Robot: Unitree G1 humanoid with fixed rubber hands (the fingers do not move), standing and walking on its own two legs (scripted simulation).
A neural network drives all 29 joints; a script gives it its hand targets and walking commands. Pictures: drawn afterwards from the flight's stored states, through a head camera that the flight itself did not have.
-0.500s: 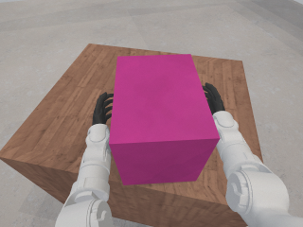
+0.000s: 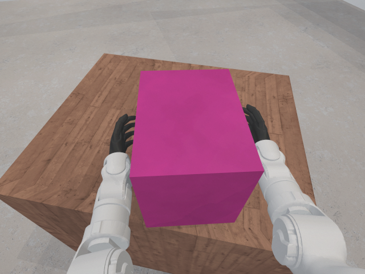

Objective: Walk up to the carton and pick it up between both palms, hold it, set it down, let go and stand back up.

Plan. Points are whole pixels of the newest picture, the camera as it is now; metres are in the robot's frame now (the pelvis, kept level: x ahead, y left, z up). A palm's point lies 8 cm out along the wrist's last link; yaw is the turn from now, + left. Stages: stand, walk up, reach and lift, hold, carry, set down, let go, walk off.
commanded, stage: reach and lift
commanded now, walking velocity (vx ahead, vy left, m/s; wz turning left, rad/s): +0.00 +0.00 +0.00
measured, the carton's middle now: (188, 147) +0.42 +0.06 +0.02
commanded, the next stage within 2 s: none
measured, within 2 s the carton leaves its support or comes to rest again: leaves its support in 0.64 s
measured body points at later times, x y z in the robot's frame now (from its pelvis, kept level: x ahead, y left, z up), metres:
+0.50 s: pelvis -0.01 +0.00 +0.00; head +0.03 +0.00 +0.45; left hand +0.36 +0.21 +0.07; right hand +0.44 -0.10 +0.08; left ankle -0.02 +0.16 -0.75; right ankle -0.01 -0.11 -0.75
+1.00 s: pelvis -0.01 +0.01 +0.00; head -0.03 +0.01 +0.45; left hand +0.36 +0.21 +0.12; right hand +0.42 -0.11 +0.13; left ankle -0.02 +0.16 -0.75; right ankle -0.01 -0.11 -0.75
